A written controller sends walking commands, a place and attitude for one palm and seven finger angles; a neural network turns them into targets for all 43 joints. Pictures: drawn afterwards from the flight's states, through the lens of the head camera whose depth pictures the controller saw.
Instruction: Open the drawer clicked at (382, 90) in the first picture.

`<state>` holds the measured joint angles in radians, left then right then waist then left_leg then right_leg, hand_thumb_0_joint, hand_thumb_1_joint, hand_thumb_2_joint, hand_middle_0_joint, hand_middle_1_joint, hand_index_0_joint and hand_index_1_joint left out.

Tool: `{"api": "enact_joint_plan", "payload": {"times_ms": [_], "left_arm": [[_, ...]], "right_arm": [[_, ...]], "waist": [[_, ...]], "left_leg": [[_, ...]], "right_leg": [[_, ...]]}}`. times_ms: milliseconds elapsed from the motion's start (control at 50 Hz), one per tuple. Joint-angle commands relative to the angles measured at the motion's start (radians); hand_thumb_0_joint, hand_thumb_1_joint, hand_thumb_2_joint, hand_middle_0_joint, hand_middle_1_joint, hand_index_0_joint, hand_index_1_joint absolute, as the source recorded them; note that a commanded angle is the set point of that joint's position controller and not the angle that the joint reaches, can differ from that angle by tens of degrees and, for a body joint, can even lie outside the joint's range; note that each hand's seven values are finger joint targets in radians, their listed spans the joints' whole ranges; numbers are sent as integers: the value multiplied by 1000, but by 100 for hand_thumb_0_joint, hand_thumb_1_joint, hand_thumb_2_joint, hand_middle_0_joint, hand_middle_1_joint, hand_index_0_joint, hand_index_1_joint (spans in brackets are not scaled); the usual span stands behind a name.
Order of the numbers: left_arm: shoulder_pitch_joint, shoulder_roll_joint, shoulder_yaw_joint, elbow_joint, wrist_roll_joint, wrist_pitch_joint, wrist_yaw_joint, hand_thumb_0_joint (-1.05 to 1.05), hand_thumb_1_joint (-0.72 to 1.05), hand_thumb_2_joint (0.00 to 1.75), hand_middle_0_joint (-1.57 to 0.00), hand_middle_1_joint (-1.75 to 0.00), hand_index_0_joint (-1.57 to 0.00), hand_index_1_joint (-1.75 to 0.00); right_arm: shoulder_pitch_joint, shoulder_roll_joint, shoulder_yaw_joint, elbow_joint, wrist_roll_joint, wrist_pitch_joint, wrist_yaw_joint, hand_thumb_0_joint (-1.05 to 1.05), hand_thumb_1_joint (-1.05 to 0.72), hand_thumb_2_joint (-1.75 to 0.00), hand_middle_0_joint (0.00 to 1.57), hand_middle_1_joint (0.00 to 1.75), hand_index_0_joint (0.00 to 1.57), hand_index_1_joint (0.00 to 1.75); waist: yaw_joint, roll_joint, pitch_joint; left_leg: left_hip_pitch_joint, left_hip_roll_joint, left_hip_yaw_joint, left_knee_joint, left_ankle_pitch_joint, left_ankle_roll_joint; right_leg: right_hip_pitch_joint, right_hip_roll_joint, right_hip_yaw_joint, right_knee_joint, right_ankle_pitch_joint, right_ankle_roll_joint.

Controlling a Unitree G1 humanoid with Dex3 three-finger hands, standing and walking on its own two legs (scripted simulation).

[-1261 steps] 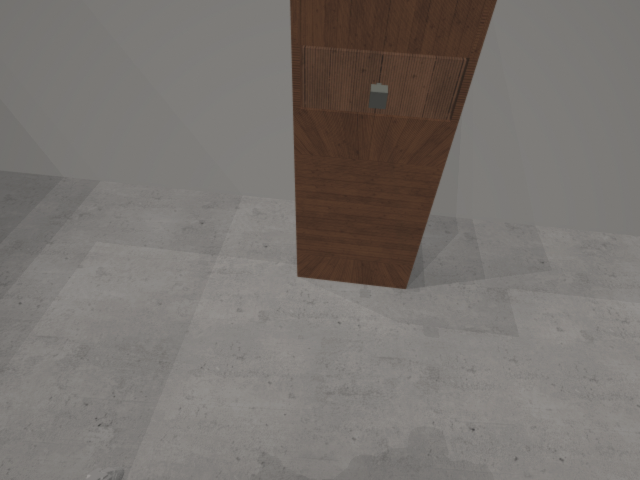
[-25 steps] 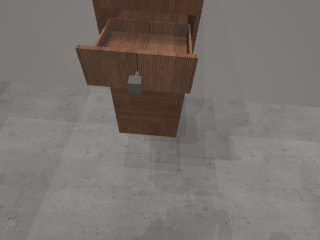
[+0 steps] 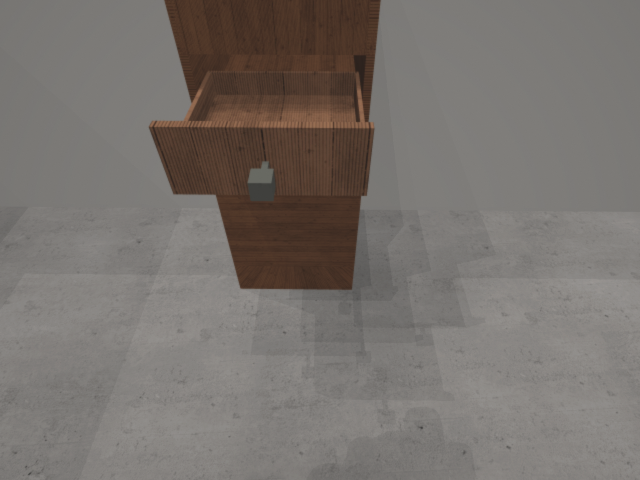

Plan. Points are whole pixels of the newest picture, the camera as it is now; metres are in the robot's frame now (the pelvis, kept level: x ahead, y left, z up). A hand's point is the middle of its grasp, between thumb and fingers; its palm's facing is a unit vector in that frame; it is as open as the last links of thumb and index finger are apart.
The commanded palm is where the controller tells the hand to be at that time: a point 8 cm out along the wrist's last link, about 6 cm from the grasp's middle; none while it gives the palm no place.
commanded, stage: let the arm hang, fingers relaxed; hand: left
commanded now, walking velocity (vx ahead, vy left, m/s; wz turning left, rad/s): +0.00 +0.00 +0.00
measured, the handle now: (263, 177) +0.59 +0.13 +0.04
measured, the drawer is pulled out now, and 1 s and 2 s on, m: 0.29 0.29 0.29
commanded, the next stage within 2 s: look to check the result in 0.20 s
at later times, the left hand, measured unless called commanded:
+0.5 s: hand out of the picture -0.02 +0.16 -0.17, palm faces +0.06 -0.98 -0.18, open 7.4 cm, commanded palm none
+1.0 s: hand out of the picture +0.02 +0.15 -0.17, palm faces +0.05 -0.98 -0.20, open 7.4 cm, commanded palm none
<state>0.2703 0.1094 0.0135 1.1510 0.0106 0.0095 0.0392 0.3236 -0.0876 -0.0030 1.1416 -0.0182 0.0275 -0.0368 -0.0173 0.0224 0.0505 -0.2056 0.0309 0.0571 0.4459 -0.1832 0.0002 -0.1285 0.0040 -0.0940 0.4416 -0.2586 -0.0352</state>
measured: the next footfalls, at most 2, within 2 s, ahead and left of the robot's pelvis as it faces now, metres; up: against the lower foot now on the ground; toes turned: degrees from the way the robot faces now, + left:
none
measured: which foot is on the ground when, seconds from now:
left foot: down 0.00-1.00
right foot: down 0.00-1.00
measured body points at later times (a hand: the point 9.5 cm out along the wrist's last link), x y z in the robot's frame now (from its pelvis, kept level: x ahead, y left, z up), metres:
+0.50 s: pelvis +0.00 +0.00 +0.00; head +0.02 -0.01 +0.45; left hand -0.02 +0.21 -0.16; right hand -0.01 -0.21 -0.17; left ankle +0.04 +0.12 -0.74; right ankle -0.01 -0.09 -0.74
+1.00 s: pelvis +0.02 -0.01 +0.00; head +0.04 -0.02 +0.45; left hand +0.02 +0.21 -0.16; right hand +0.01 -0.22 -0.17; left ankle +0.04 +0.12 -0.74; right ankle -0.01 -0.09 -0.74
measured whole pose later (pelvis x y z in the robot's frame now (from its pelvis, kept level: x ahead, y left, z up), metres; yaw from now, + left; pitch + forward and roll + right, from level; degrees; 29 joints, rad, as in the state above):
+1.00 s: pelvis +0.02 -0.01 +0.00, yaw +0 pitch -2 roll +0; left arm 0.25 0.13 0.02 1.15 0.01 0.00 0.04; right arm 0.26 -0.12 -0.01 1.14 -0.01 0.02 -0.04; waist -0.01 0.02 0.08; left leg -0.18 0.04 0.05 0.42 -0.19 -0.02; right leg -0.10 0.02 -0.10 0.41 -0.27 -0.05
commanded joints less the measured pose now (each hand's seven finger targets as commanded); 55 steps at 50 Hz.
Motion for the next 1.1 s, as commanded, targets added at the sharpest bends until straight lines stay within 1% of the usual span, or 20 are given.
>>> {"api": "enact_joint_plan", "payload": {"times_ms": [0,40,60,160,220,460,480,540,560,600,660,720,760,840,920,960,980,1040,1060,1080], "left_arm": [[87,103,23,-16,-3,-6,2,0,90,90,-20,-30,-20,-30],[87,103,25,-18,-2,-7,1,0,90,90,-20,-30,-20,-30],[87,104,26,-19,-1,-7,2,0,90,90,-20,-30,-20,-30],[82,105,27,-24,0,-10,2,0,90,90,-20,-30,-20,-30],[79,100,27,-22,-2,-11,1,0,90,90,-20,-30,-20,-30],[82,107,22,-14,-2,-14,3,0,90,90,-20,-30,-20,-30],[76,109,21,-11,-2,-14,3,0,90,90,-20,-30,-20,-30],[74,107,21,-11,-3,-13,2,0,90,90,-20,-30,-20,-30],[83,111,21,-13,-3,-15,3,0,90,90,-20,-30,-20,-30],[73,108,20,-12,-3,-14,2,0,90,90,-20,-30,-20,-30],[80,115,20,-16,-3,-18,3,0,90,90,-20,-30,-20,-30],[73,113,20,-17,-4,-17,3,0,90,90,-20,-30,-20,-30],[71,116,23,-18,-3,-18,4,0,90,90,-20,-30,-20,-30],[60,117,21,-17,-5,-16,3,0,90,90,-20,-30,-20,-30],[56,122,22,-19,-5,-16,3,0,90,90,-20,-30,-20,-30],[59,123,23,-20,-3,-19,4,0,90,90,-20,-30,-20,-30],[56,124,23,-22,-4,-19,4,0,90,90,-20,-30,-20,-30],[56,124,23,-22,-5,-20,4,0,90,90,-20,-30,-20,-30],[63,128,24,-23,-4,-21,6,0,90,90,-20,-30,-20,-30],[61,124,22,-20,-5,-21,5,0,90,90,-20,-30,-20,-30]], "right_arm": [[75,-88,-19,-26,-4,-13,-9,0,-90,-90,20,30,20,30],[75,-85,-19,-28,-4,-14,-9,0,-90,-90,20,30,20,30],[75,-86,-20,-31,-3,-13,-9,0,-90,-90,20,30,20,30],[72,-89,-23,-35,-2,-12,-7,0,-90,-90,20,30,20,30],[67,-90,-22,-31,-3,-13,-8,0,-90,-90,20,30,20,30],[42,-106,-19,-32,1,-14,-9,0,-90,-90,20,30,20,30],[39,-104,-19,-28,1,-13,-8,0,-90,-90,20,30,20,30],[34,-107,-18,-27,-1,-14,-8,0,-90,-90,20,30,20,30],[31,-109,-19,-30,1,-15,-9,0,-90,-90,20,30,20,30],[28,-109,-19,-27,0,-15,-9,0,-90,-90,20,30,20,30],[25,-114,-19,-28,2,-18,-9,0,-90,-90,20,30,20,30],[22,-111,-19,-25,0,-18,-10,0,-90,-90,20,30,20,30],[19,-116,-19,-25,2,-18,-11,0,-90,-90,20,30,20,30],[16,-116,-16,-21,1,-17,-10,0,-90,-90,20,30,20,30],[17,-117,-16,-21,0,-17,-10,0,-90,-90,20,30,20,30],[18,-122,-16,-23,2,-18,-11,0,-90,-90,20,30,20,30],[19,-120,-17,-22,1,-19,-11,0,-90,-90,20,30,20,30],[17,-120,-15,-19,1,-18,-12,0,-90,-90,20,30,20,30],[15,-120,-17,-20,3,-18,-12,0,-90,-90,20,30,20,30],[16,-121,-16,-18,1,-18,-12,0,-90,-90,20,30,20,30]], "waist": [[11,24,107],[11,30,100],[12,9,101],[7,-17,79],[4,7,74],[5,-13,59],[3,-10,75],[3,10,70],[7,-3,54],[4,-4,69],[8,-25,48],[7,2,54],[9,-9,47],[7,6,62],[8,-5,53],[9,-23,36],[7,-16,27],[7,-10,33],[10,-24,30],[8,-10,33]], "left_leg": [[-49,68,-86,-106,-52,26],[-51,70,-89,-112,-55,28],[-45,72,-89,-109,-58,28],[-15,70,-83,-95,-33,28],[-6,71,-81,-94,-12,27],[29,78,-78,-87,37,23],[17,76,-78,-90,24,22],[18,74,-80,-94,26,21],[30,79,-79,-92,34,22],[20,77,-77,-92,35,21],[38,80,-77,-83,79,22],[33,79,-75,-83,89,19],[39,82,-75,-81,101,19],[29,79,-76,-88,85,17],[34,80,-75,-87,94,17],[48,83,-76,-84,114,18],[49,83,-73,-82,126,18],[47,81,-72,-80,133,15],[56,82,-72,-78,141,16],[54,82,-68,-77,140,16]], "right_leg": [[-105,-99,99,-126,-37,-20],[-98,-101,99,-125,-30,-21],[-104,-98,93,-125,-37,-19],[-112,-106,101,-135,-38,-19],[-111,-108,104,-134,-18,-19],[-96,-108,106,-147,19,-15],[-101,-112,102,-150,8,-14],[-94,-110,106,-147,14,-15],[-86,-107,106,-149,22,-13],[-89,-110,105,-149,27,-12],[-73,-109,106,-146,70,-12],[-65,-113,103,-143,88,-12],[-60,-111,99,-142,102,-11],[-59,-114,99,-147,86,-12],[-50,-114,98,-150,97,-12],[-43,-112,100,-148,119,-12],[-30,-117,94,-145,143,-12],[-25,-118,98,-145,171,-12],[-29,-118,95,-146,181,-11],[-27,-121,94,-147,186,-11]]}}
